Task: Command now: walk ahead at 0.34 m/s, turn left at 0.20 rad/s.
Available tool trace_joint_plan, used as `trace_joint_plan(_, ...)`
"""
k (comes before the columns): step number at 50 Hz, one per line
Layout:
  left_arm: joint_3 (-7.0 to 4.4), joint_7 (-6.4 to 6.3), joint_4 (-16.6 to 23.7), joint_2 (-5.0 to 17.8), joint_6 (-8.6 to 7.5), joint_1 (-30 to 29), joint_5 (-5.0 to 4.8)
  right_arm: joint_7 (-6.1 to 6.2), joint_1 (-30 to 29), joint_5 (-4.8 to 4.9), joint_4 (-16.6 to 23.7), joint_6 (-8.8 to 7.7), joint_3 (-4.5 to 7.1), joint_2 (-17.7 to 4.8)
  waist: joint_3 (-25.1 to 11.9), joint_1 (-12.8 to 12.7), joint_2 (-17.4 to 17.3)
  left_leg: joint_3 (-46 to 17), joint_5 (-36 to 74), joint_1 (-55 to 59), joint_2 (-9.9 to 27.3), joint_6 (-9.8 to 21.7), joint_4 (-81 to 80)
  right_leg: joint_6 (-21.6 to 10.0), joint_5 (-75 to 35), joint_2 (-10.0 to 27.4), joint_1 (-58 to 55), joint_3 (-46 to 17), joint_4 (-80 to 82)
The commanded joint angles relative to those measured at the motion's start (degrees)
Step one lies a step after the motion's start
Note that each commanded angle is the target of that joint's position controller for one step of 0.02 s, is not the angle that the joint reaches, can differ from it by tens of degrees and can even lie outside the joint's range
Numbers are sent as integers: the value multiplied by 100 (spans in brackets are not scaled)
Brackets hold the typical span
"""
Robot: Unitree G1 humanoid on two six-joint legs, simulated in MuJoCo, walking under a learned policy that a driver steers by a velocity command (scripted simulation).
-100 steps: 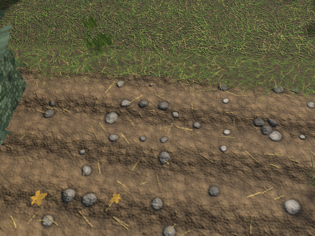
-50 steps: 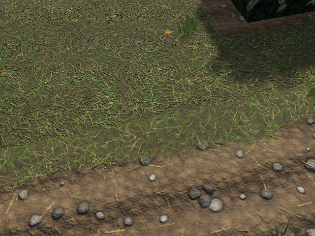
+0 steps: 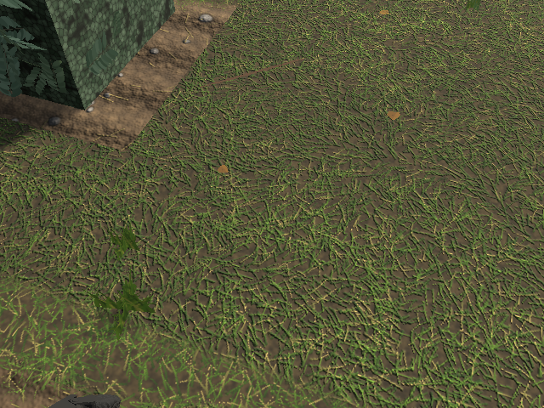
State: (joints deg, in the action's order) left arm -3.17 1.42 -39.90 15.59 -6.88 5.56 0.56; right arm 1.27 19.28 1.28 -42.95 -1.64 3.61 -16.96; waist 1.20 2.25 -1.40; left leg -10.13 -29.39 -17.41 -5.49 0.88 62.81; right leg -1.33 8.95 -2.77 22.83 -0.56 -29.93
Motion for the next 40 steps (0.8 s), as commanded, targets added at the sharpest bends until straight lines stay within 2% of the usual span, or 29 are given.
trace_joint_plan(1, -130, 27, 102, 570, 56, 553, 11, 37, -295, -184, 558, -92, 165, -731, -444, -336, 373, 142, 292, -2082, 576, -243, 908, -1259, -2833, 1896, -2132, -2187, 967)
trace_joint_plan(3, -29, 36, -10, 392, 64, 432, -3, -3, -346, -200, 617, -81, 99, -426, -439, -118, 591, 381, 438, -1557, 796, -298, -79, -1139, -3956, 1481, -1635, -1532, 1044)
trace_joint_plan(4, -35, 26, -74, 442, 80, 406, -25, -2, -362, -207, 627, -74, 35, -233, -527, -78, 729, 516, 505, -1328, 782, -368, -636, -1163, -4325, 1371, -1550, -1367, 1048)
trace_joint_plan(6, -147, -43, -160, 822, 179, 394, -46, 13, -479, -203, 636, -67, -41, -90, -775, -76, 834, 700, 859, -728, 647, -474, -1557, -1203, -4610, 1275, -1352, -1159, 1035)
trace_joint_plan(8, -256, -105, -198, 1139, 310, 486, -115, 27, -660, -145, 628, -29, -18, -232, -912, -157, 869, 774, 1464, -370, 460, -492, -2068, -1168, -4158, 1265, -1287, -1181, 1055)
trace_joint_plan(9, -278, -126, -208, 1196, 368, 538, -155, 35, -791, -124, 651, 6, 6, -321, -899, -202, 853, 749, 1645, -302, 415, -479, -2234, -1133, -3750, 1272, -1263, -1254, 1058)
trace_joint_plan(12, -280, -183, -228, 1145, 504, 602, -230, 40, -1199, -116, 790, 76, 41, -406, -683, -273, 866, 624, 1779, -147, 349, -381, -2778, -1013, -2395, 1234, -1115, -1599, 971)
trace_joint_plan(14, -261, -236, -178, 1055, 581, 449, -263, 21, -1127, -128, 789, 36, 84, -433, -572, -92, 866, 603, 2253, 342, 349, -232, -3661, -805, -1455, 1067, -921, -1839, 746)
trace_joint_plan(15, -226, -259, -156, 921, 603, 472, -257, 31, -1034, -163, 784, -1, 128, -543, -567, -32, 774, 510, 2732, 796, 571, -79, -4108, -585, -914, 872, -694, -1862, 513)
trace_joint_plan(16, -141, -261, -84, 640, 599, 583, -153, 84, -818, -259, 821, -5, 206, -877, -837, -56, 210, -108, 3589, 1513, 1491, 263, -4049, -302, 174, 586, -189, -1609, -221)
trace_joint_plan(17, -60, -251, -63, 346, 574, 1122, -105, 120, -850, -327, 868, 80, 268, -1156, -1007, -332, -1081, -1144, 4850, 2032, 2618, 1055, -4038, 49, 2421, -151, 729, -741, -1331)
trace_joint_plan(18, -146, -266, -35, 712, 582, 1083, -135, 87, -657, -332, 784, 110, 253, -950, -1059, -118, -1327, -1744, 4811, 1802, 3087, 1647, -4272, 305, 3119, -66, 1120, -381, -2584)
trace_joint_plan(19, -270, -279, -98, 1032, 638, 1090, -168, 71, -816, -294, 821, 87, 170, -690, -870, -161, -853, -1392, 4469, 1621, 2803, 1588, -4303, 420, 2813, 131, 1241, -493, -3324)
trace_joint_plan(20, -323, -314, -190, 1059, 740, 1133, -186, 57, -1138, -258, 839, 72, 124, -526, -700, -288, -627, -858, 4186, 1404, 2453, 1333, -4289, 518, 2453, 234, 1287, -496, -3608)
trace_joint_plan(21, -347, -356, -225, 1042, 853, 1173, -174, 44, -1388, -219, 873, 61, 101, -466, -587, -353, -604, -491, 3972, 1176, 2263, 1180, -4334, 610, 2166, 310, 1253, -481, -3707)
trace_joint_plan(22, -332, -363, -189, 944, 930, 1140, -163, 40, -1503, -219, 845, 59, 104, -501, -487, -379, -625, -226, 4058, 926, 2167, 1163, -4390, 690, 1908, 338, 1145, -410, -3785)
trace_joint_plan(23, -302, -354, -116, 818, 966, 1084, -167, 46, -1530, -245, 807, 69, 117, -537, -419, -391, -643, 54, 4039, 741, 2031, 1157, -4466, 736, 1711, 341, 1020, -274, -3653)
trace_joint_plan(25, -246, -316, 73, 656, 976, 853, -177, 83, -1467, -255, 735, 99, 153, -583, -446, -305, -749, 327, 3948, 814, 2007, 1216, -4521, 780, 1452, 403, 941, -119, -3123)
trace_joint_plan(28, -166, -203, 304, 555, 961, 560, -155, 117, -1435, -226, 667, 152, 219, -745, -633, -173, -781, 581, 3934, 877, 2123, 1254, -4467, 694, 1261, 530, 432, 37, -2163)
trace_joint_plan(32, -216, -74, 464, 742, 993, 516, -156, 63, -1329, -115, 542, 178, 301, -978, -675, -157, -832, 642, 3799, 973, 2359, 1175, -4268, 431, 1136, 474, -107, 285, -1221)
trace_joint_plan(34, -255, -27, 404, 741, 1011, 774, -144, 57, -1421, 2, 484, 180, 315, -1000, -639, -370, -751, 849, 3415, 784, 2280, 875, -3880, 168, 476, 331, -699, 474, -206)
trace_joint_plan(35, -309, -48, 347, 840, 1013, 935, -117, 48, -1206, 24, 369, 174, 292, -871, -633, -401, -552, 1077, 2888, 487, 2083, 553, -3476, -17, 22, 221, -1204, 382, 300)
trace_joint_plan(36, -433, -123, 371, 1255, 1005, 1071, -116, 16, -936, -103, 299, 168, 234, -612, -610, -316, 494, 1653, 1775, -370, 1628, -1, -2349, -350, -1419, 876, -1947, -655, 781)
trace_joint_plan(37, -542, -192, 587, 1924, 983, 967, -40, 16, -1139, -350, 638, 160, 135, -381, -460, -247, 2118, 1846, -797, -2048, 690, -566, -823, -1465, -2938, 2396, -2305, -2773, 941)
trace_joint_plan(38, -473, -145, 605, 1656, 855, 1180, 149, 73, -1686, -268, 716, 144, 216, -636, -806, -753, 1419, 860, -1034, -2120, 599, -535, 176, -1963, -2588, 2518, -1989, -2935, 1089)
trace_joint_plan(39, -412, -139, 575, 1513, 750, 947, 145, 92, -1666, -133, 698, 171, 262, -723, -648, -554, 1095, 671, -555, -2175, 700, -434, 454, -1717, -2172, 2189, -1840, -2410, 1100)
trace_joint_plan(40, -392, -167, 600, 1370, 706, 595, 24, 132, -1483, -121, 571, 201, 289, -726, -527, -363, 852, 613, -37, -2193, 767, -397, 366, -1372, -1717, 1845, -1735, -2048, 1066)
